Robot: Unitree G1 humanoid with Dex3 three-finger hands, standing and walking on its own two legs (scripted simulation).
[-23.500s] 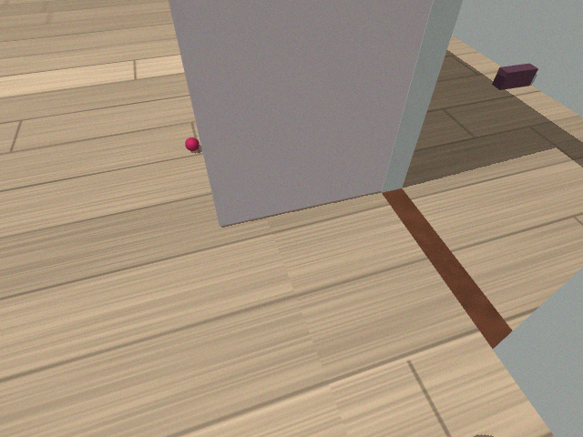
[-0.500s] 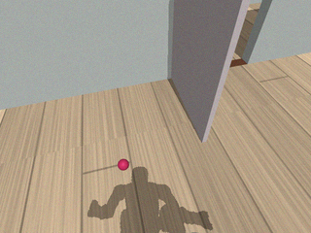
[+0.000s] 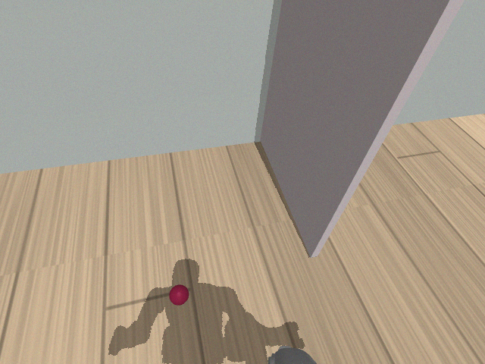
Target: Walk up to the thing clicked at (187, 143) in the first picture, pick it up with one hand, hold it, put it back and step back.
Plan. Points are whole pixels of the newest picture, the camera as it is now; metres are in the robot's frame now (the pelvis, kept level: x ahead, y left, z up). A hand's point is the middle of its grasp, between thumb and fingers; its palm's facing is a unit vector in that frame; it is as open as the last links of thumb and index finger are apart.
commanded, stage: walk up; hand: left
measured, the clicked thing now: (179, 294) +0.50 +0.20 -0.73
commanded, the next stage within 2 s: none
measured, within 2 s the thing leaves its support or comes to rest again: neither
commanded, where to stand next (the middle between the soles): +0.11 -0.04 m, yaw +0 degrees
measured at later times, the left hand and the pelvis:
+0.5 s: hand (122, 357) +0.18 +0.21 -0.15, palm faces -0.01 -0.95 -0.31, open 7.3 cm; pelvis +0.06 -0.03 +0.00, yaw +1 degrees
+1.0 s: hand out of the picture +0.14 +0.22 -0.14, palm faces +0.06 -0.94 -0.33, open 7.3 cm; pelvis +0.08 -0.03 +0.01, yaw +2 degrees
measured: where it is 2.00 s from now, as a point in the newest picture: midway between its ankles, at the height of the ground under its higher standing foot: outside the picture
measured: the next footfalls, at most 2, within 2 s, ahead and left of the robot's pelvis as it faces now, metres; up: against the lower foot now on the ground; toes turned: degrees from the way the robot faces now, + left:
right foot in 0.18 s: +0.18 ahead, -0.15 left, +0.00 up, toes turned -3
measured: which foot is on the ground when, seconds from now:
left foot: down 0.00-1.00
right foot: up 0.00-0.16, down 0.18-1.00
